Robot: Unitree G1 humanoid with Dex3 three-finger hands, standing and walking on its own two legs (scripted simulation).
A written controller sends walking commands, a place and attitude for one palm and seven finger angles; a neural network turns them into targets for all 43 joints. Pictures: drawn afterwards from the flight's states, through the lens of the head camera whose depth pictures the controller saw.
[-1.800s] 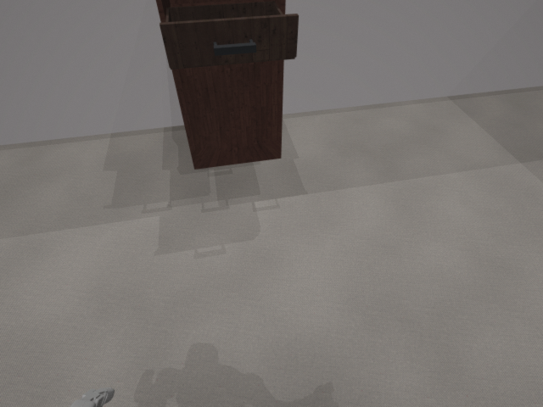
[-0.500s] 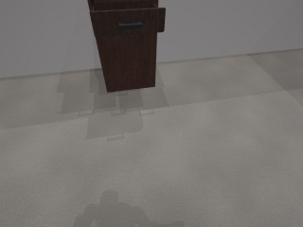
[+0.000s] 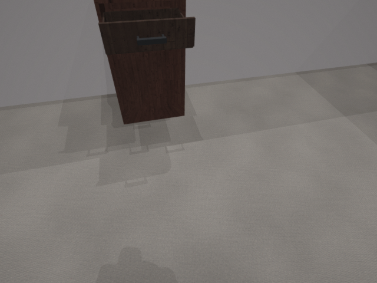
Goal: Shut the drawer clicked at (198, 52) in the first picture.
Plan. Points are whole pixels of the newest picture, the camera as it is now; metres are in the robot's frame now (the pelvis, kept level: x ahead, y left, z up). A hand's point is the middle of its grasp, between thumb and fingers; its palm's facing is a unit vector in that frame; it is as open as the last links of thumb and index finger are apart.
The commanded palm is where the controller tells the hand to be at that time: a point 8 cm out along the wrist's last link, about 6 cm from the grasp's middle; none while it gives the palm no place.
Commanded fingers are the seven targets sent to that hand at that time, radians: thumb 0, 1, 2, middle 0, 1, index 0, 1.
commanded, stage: walk to a spot facing it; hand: left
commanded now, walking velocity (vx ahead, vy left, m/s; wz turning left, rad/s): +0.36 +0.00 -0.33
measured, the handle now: (151, 38) +1.14 +0.27 +0.03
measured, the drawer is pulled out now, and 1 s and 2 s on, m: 0.30 0.30 0.30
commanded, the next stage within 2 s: turn to face it in 1.22 s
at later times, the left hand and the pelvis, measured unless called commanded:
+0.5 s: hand out of the picture +0.15 +0.12 -0.16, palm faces -0.08 -0.99 -0.15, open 7.3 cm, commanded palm none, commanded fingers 0.00 0.90 0.90 -0.20 -0.30 -0.20 -0.30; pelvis +0.19 -0.04 +0.00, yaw -8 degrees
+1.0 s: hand (160, 165) +0.53 +0.14 -0.16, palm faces -0.20 -0.97 -0.15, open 7.3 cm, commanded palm none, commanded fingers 0.00 0.90 0.90 -0.20 -0.30 -0.20 -0.30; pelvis +0.43 -0.02 +0.01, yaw -16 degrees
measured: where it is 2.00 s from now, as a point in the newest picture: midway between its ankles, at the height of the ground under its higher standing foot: (227, 204)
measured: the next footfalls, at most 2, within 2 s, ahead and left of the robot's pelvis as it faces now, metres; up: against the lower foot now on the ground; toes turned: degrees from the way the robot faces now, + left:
right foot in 0.20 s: +0.11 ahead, -0.12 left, +0.00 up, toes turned -10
left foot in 0.64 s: +0.45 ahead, +0.05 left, +0.00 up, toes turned -1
